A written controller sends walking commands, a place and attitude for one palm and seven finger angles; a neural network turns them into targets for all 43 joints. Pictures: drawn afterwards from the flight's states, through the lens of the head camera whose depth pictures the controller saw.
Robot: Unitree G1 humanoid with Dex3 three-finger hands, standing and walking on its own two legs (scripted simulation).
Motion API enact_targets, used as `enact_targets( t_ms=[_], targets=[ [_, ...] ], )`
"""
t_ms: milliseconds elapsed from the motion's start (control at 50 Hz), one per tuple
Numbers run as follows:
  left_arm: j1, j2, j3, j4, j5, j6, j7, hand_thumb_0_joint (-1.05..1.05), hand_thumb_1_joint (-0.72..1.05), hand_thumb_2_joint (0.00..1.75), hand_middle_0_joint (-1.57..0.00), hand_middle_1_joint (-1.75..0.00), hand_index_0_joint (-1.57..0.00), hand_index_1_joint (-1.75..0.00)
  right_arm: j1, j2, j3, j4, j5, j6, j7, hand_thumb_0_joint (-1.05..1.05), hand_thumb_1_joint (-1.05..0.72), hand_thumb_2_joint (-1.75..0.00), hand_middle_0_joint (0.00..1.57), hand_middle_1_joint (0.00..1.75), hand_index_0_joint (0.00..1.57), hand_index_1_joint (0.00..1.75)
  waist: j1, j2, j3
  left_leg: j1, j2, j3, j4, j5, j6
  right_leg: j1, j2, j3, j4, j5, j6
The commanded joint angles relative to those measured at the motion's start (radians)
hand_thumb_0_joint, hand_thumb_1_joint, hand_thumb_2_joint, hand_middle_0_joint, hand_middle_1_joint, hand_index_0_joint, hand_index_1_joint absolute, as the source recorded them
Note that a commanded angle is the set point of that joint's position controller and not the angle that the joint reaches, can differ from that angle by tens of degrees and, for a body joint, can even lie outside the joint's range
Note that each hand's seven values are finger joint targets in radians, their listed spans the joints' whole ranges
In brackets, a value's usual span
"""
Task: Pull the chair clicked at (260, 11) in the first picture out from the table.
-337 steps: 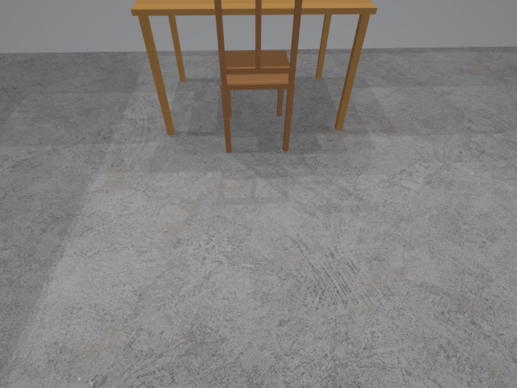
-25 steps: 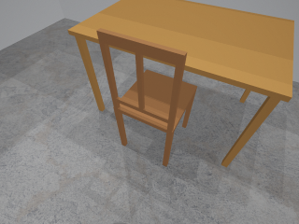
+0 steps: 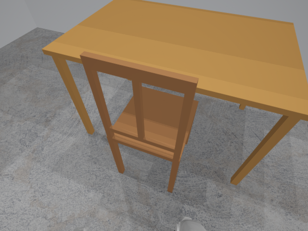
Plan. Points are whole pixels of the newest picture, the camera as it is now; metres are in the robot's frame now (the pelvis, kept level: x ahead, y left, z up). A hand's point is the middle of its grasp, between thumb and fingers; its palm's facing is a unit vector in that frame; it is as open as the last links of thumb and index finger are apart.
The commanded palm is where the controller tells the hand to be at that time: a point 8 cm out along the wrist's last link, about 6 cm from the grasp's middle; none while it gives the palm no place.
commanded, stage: take the last steps up to it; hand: left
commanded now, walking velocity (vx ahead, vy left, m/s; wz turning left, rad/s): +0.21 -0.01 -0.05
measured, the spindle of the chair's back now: (139, 112) +0.53 +0.07 -0.07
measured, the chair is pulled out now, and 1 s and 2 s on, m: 0.00 0.00 0.00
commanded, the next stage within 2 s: come to a stop and stand still in 0.14 s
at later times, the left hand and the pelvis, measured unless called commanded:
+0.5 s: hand out of the picture +0.15 +0.19 -0.18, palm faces +0.05 -0.98 -0.17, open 7.3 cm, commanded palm none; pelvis +0.14 +0.02 +0.00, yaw -2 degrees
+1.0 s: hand out of the picture +0.13 +0.17 -0.15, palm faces -0.04 -0.96 -0.27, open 7.4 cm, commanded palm none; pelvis +0.10 -0.02 +0.01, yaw -5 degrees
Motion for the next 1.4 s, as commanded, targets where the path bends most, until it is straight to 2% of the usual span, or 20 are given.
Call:
enact_targets(
  t_ms=[0,40,80,100,140,220,380,500,640,740,800,840,860,900,980,1060,1140,1200,1260,1380],
  targets=[
    [0.089,0.058,0.009,-0.036,-0.005,-0.031,0.008,0.00,0.90,0.90,-0.20,-0.30,-0.20,-0.30,0.015,-0.146,-0.021,-0.030,0.002,-0.013,-0.012,0.00,-0.90,-0.90,0.20,0.30,0.20,0.30,0.073,0.080,0.021,-0.090,0.316,-0.100,0.149,1.047,0.065,0.179,0.064,-0.037,-0.140,0.010,-0.045],
    [0.300,0.121,0.029,0.026,0.003,-0.049,0.016,0.00,0.90,0.90,-0.20,-0.30,-0.20,-0.30,0.002,-0.139,-0.022,-0.037,0.014,-0.013,-0.006,0.00,-0.90,-0.90,0.20,0.30,0.20,0.30,0.163,-0.005,-0.088,-0.258,0.239,-0.062,0.448,0.871,0.014,0.518,0.044,0.017,-0.261,0.181,-0.074],
    [0.408,0.240,0.054,0.056,-0.016,-0.058,0.023,0.00,0.90,0.90,-0.20,-0.30,-0.20,-0.30,0.049,-0.089,-0.024,-0.065,0.026,-0.012,0.000,0.00,-0.90,-0.90,0.20,0.30,0.20,0.30,0.138,-0.163,-0.222,-0.572,0.033,-0.048,1.025,-0.212,-0.048,0.697,-0.398,0.611,-0.447,0.494,-0.321],
    [0.316,0.215,0.051,0.027,-0.023,-0.048,0.028,0.00,0.90,0.90,-0.20,-0.30,-0.20,-0.30,0.004,-0.089,-0.031,-0.067,0.021,0.001,-0.002,0.00,-0.90,-0.90,0.20,0.30,0.20,0.30,0.117,-0.033,-0.114,-0.608,0.098,-0.139,1.060,-0.191,-0.033,0.560,-0.376,0.551,-0.505,0.267,-0.324],
    [0.162,0.147,0.034,-0.012,-0.020,-0.050,0.031,0.00,0.90,0.90,-0.20,-0.30,-0.20,-0.30,-0.046,-0.055,-0.029,-0.079,0.007,0.022,0.013,0.00,-0.90,-0.90,0.20,0.30,0.20,0.30,0.059,-0.024,0.000,-0.607,0.157,-0.146,1.035,-0.064,-0.040,0.310,-0.294,0.428,-0.567,0.053,-0.243],
    [0.092,0.083,0.010,-0.020,-0.007,-0.056,0.033,0.00,0.90,0.90,-0.20,-0.30,-0.20,-0.30,0.017,-0.009,-0.020,-0.062,-0.003,0.054,0.018,0.00,-0.90,-0.90,0.20,0.30,0.20,0.30,-0.022,-0.064,-0.001,-0.479,0.179,-0.091,0.779,0.012,-0.078,0.138,-0.171,0.161,-0.598,0.130,-0.161],
    [0.132,0.112,0.007,0.029,-0.009,-0.021,0.040,0.00,0.90,0.90,-0.20,-0.30,-0.20,-0.30,-0.077,-0.012,-0.010,-0.069,0.017,0.055,0.003,0.00,-0.90,-0.90,0.20,0.30,0.20,0.30,0.013,-0.117,-0.066,-0.285,0.126,-0.067,0.240,0.208,-0.122,0.246,-0.112,0.111,-0.413,0.358,-0.089],
    [0.213,0.061,-0.002,0.051,-0.014,0.031,0.051,0.00,0.90,0.90,-0.20,-0.30,-0.20,-0.30,-0.177,-0.136,-0.028,-0.098,0.006,0.050,-0.023,0.00,-0.90,-0.90,0.20,0.30,0.20,0.30,0.053,0.269,-0.049,-0.291,0.391,-0.301,0.017,0.807,0.061,0.248,0.037,0.038,-0.081,-0.238,0.044],
    [0.161,0.081,0.019,0.009,-0.007,0.052,0.041,0.00,0.90,0.90,-0.20,-0.30,-0.20,-0.30,-0.201,-0.193,-0.066,-0.129,-0.001,0.077,-0.033,0.00,-0.90,-0.90,0.20,0.30,0.20,0.30,0.015,0.123,-0.141,-0.144,0.412,-0.232,0.117,0.899,0.118,0.078,0.053,0.107,0.223,-0.302,0.064],
    [0.158,0.071,0.017,-0.018,-0.009,0.055,0.035,0.00,0.90,0.90,-0.20,-0.30,-0.20,-0.30,-0.247,-0.198,-0.075,-0.148,-0.006,0.084,-0.019,0.00,-0.90,-0.90,0.20,0.30,0.20,0.30,0.017,0.198,-0.152,-0.235,0.391,-0.244,0.076,0.579,0.087,0.206,0.036,0.079,-0.025,-0.268,0.054],
    [0.265,0.069,0.012,0.033,-0.005,0.040,0.039,0.00,0.90,0.90,-0.20,-0.30,-0.20,-0.30,-0.267,-0.168,-0.069,-0.145,0.001,0.092,-0.001,0.00,-0.90,-0.90,0.20,0.30,0.20,0.30,0.061,0.140,-0.170,-0.376,0.284,-0.186,0.089,0.112,-0.004,0.440,0.048,0.027,-0.372,-0.032,0.040],
    [0.224,0.154,0.004,0.031,0.006,0.021,0.045,0.00,0.90,0.90,-0.20,-0.30,-0.20,-0.30,-0.258,-0.049,-0.042,-0.152,0.015,0.104,0.011,0.00,-0.90,-0.90,0.20,0.30,0.20,0.30,0.041,-0.176,-0.066,-0.518,0.118,-0.085,0.246,-0.130,-0.107,0.374,-0.160,0.307,-0.591,-0.298,-0.043],
    [0.159,0.193,0.002,0.004,0.002,0.025,0.044,0.00,0.90,0.90,-0.20,-0.30,-0.20,-0.30,-0.284,-0.065,-0.040,-0.165,0.006,0.109,0.017,0.00,-0.90,-0.90,0.20,0.30,0.20,0.30,0.046,-0.221,0.014,-0.481,0.108,-0.071,0.335,-0.122,-0.113,0.195,-0.240,0.389,-0.689,-0.494,-0.097],
    [0.091,0.194,0.010,-0.019,0.003,0.015,0.047,0.00,0.90,0.90,-0.20,-0.30,-0.20,-0.30,-0.299,-0.089,-0.046,-0.155,-0.005,0.111,0.026,0.00,-0.90,-0.90,0.20,0.30,0.20,0.30,0.049,-0.250,0.098,-0.495,0.122,-0.121,0.473,-0.074,-0.096,0.084,-0.226,0.406,-0.720,-0.481,-0.108],
    [0.116,0.148,0.001,-0.006,-0.004,-0.005,0.038,0.00,0.90,0.90,-0.20,-0.30,-0.20,-0.30,-0.181,-0.075,-0.040,-0.093,-0.003,0.085,0.034,0.00,-0.90,-0.90,0.20,0.30,0.20,0.30,0.025,-0.114,0.091,-0.489,0.112,-0.080,0.506,0.037,-0.099,0.205,-0.158,0.252,-0.624,-0.181,-0.088],
    [0.206,0.154,0.009,0.019,-0.002,-0.013,0.043,0.00,0.90,0.90,-0.20,-0.30,-0.20,-0.30,-0.202,-0.073,-0.031,-0.109,0.004,0.070,0.024,0.00,-0.90,-0.90,0.20,0.30,0.20,0.30,0.071,-0.116,0.037,-0.512,0.109,-0.070,0.419,-0.016,-0.110,0.378,-0.201,0.265,-0.542,0.134,-0.126],
    [0.199,0.149,0.009,0.046,-0.010,-0.011,0.056,0.00,0.90,0.90,-0.20,-0.30,-0.20,-0.30,-0.149,-0.052,-0.015,-0.078,0.015,0.062,0.005,0.00,-0.90,-0.90,0.20,0.30,0.20,0.30,0.056,-0.123,-0.067,-0.345,0.094,-0.069,0.177,0.078,-0.109,0.454,-0.177,0.221,-0.392,0.531,-0.112],
    [0.193,0.082,-0.005,0.043,-0.020,-0.002,0.061,0.00,0.90,0.90,-0.20,-0.30,-0.20,-0.30,-0.083,-0.107,-0.018,-0.046,0.011,0.041,-0.007,0.00,-0.90,-0.90,0.20,0.30,0.20,0.30,0.048,0.037,-0.151,-0.118,0.216,-0.148,0.135,0.651,-0.061,0.347,-0.053,0.123,-0.287,0.345,-0.019],
    [0.174,0.052,-0.019,0.068,-0.020,0.015,0.064,0.00,0.90,0.90,-0.20,-0.30,-0.20,-0.30,-0.093,-0.118,-0.015,-0.028,0.012,0.046,-0.022,0.00,-0.90,-0.90,0.20,0.30,0.20,0.30,0.044,0.210,-0.121,-0.118,0.271,-0.203,0.107,0.875,-0.004,0.333,-0.001,0.054,-0.296,0.042,0.022],
    [0.194,0.052,-0.027,0.112,-0.017,0.014,0.058,0.00,0.90,0.90,-0.20,-0.30,-0.20,-0.30,-0.113,-0.086,-0.011,-0.033,0.016,0.051,-0.025,0.00,-0.90,-0.90,0.20,0.30,0.20,0.30,0.043,0.053,-0.040,-0.186,0.205,-0.164,0.101,0.618,-0.038,0.379,-0.031,0.089,-0.385,0.190,0.015]
  ],
)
